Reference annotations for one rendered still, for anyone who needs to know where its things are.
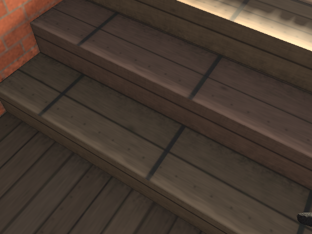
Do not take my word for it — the robot right hand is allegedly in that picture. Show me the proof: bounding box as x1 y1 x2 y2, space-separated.
296 213 312 227

